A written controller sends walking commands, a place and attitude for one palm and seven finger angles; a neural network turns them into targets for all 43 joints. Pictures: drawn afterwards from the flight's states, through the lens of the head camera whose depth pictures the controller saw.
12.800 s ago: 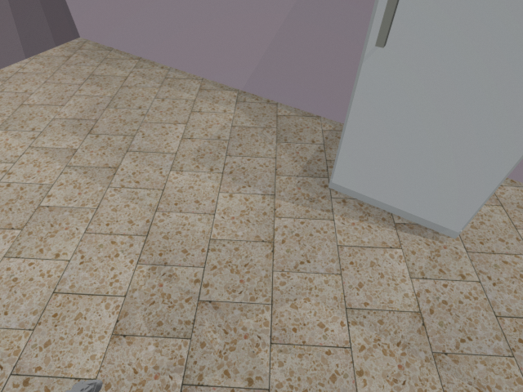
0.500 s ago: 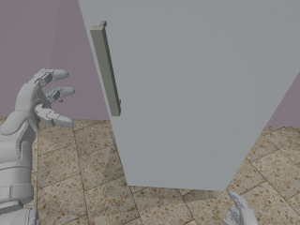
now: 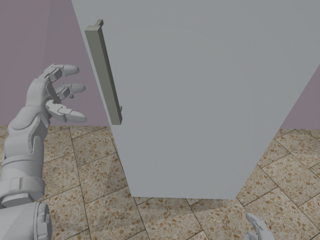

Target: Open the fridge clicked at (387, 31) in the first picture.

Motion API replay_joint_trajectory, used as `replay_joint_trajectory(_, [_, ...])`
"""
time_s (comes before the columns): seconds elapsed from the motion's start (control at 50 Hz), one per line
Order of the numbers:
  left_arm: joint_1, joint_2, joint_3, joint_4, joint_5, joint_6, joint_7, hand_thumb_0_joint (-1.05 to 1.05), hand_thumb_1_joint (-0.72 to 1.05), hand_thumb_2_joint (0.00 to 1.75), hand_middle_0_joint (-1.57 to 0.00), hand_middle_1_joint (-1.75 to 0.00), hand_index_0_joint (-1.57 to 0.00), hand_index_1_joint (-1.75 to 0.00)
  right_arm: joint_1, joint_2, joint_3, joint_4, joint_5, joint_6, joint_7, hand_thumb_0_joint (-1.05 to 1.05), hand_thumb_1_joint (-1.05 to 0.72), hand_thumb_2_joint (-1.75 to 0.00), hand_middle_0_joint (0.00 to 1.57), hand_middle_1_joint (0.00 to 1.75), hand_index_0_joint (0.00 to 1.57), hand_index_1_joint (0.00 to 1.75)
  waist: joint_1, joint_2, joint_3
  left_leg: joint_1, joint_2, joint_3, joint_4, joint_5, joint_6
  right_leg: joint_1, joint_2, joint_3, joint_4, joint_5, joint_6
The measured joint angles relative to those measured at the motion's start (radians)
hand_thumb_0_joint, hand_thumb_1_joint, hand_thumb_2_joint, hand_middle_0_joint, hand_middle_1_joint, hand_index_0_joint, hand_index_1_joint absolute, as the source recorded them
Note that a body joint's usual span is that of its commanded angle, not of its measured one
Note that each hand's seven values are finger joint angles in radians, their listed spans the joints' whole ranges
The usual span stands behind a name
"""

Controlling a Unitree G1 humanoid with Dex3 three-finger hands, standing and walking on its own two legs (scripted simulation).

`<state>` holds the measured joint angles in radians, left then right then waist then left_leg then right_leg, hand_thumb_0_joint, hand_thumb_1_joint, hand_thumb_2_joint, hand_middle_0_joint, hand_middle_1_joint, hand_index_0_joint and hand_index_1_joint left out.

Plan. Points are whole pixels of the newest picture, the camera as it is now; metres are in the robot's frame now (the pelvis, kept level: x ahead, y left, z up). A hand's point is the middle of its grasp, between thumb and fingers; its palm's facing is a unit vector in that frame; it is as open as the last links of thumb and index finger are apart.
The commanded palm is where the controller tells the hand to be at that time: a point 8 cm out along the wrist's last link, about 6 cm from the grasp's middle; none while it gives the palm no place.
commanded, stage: move the hooked fingers beside the handle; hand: left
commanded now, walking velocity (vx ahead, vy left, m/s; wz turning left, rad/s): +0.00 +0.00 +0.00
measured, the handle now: (109, 78) +0.47 +0.17 +0.18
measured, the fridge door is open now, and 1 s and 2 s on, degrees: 0 0 0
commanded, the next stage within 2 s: feel for the door with the fingertips in 1.16 s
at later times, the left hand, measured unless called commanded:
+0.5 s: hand (77, 87) +0.42 +0.23 +0.20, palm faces +0.03 -1.00 -0.01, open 14.0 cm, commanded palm +0.39 +0.28 +0.19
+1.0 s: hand (78, 91) +0.42 +0.23 +0.19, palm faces +0.04 -1.00 +0.01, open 14.0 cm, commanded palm +0.39 +0.28 +0.19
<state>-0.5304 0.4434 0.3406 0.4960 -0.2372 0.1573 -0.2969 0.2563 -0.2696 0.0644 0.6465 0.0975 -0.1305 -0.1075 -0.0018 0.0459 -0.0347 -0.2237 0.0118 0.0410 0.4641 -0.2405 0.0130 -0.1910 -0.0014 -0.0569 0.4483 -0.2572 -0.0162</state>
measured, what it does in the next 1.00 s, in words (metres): stands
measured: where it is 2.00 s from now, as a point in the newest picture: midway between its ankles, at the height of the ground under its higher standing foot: outside the picture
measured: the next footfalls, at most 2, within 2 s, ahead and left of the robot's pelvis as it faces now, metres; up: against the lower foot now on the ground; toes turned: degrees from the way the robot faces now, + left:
none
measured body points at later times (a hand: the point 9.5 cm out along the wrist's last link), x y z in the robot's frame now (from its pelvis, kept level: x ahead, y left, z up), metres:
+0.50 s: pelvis +0.00 +0.01 +0.00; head +0.00 +0.00 +0.45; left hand +0.41 +0.28 +0.20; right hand +0.10 -0.26 -0.11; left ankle +0.00 +0.11 -0.74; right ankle -0.01 -0.11 -0.74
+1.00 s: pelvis +0.00 +0.01 +0.00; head +0.00 +0.00 +0.45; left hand +0.41 +0.29 +0.19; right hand +0.12 -0.24 -0.10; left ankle +0.00 +0.11 -0.74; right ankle -0.01 -0.11 -0.74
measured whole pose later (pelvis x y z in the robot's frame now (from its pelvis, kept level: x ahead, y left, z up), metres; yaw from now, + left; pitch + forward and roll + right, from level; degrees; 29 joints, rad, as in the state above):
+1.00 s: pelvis +0.00 +0.01 +0.00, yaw +0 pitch +2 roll -1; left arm -0.69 0.45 0.32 0.74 -0.20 0.08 -0.27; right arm 0.29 -0.27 0.06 0.65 0.09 -0.10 -0.10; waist -0.02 0.03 -0.05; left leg -0.28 0.01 0.05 0.49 -0.25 0.03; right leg -0.25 -0.01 -0.05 0.45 -0.25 0.00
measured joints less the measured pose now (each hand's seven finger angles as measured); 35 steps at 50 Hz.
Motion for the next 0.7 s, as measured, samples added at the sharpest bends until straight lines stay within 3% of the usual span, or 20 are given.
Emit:
replay_joint_trajectory(0.2, [-0.046,0.007,0.005,0.081,0.015,-0.017,0.014,-0.01,-0.50,0.30,-0.30,-1.20,-0.30,-1.20,0.016,0.000,-0.004,0.007,-0.003,0.019,0.002,0.02,-0.90,-0.90,0.20,0.30,0.20,0.30,-0.011,-0.004,-0.004,-0.010,0.002,0.004,0.003,-0.003,0.001,-0.010,0.002,0.004,0.000,0.000,0.001])
replay_joint_trajectory(0.42, [-0.154,0.043,-0.001,0.233,0.027,-0.082,-0.003,-0.01,-0.50,0.30,-0.30,-1.20,-0.30,-1.20,0.048,-0.012,-0.015,0.023,-0.006,0.024,0.001,0.01,-0.90,-0.90,0.20,0.30,0.20,0.30,-0.024,-0.012,-0.004,-0.041,0.003,0.002,0.020,-0.006,0.005,-0.035,0.002,0.003,0.004,0.004,0.004])
replay_joint_trajectory(0.7, [-0.096,0.028,0.034,0.197,0.031,-0.094,0.009,-0.01,-0.50,0.30,-0.30,-1.20,-0.30,-1.20,0.066,-0.001,-0.013,0.007,-0.009,0.038,0.010,0.01,-0.90,-0.90,0.20,0.30,0.20,0.30,-0.032,-0.015,-0.007,-0.038,0.002,0.021,0.015,-0.008,0.011,-0.039,0.002,0.022,0.001,0.009,0.010])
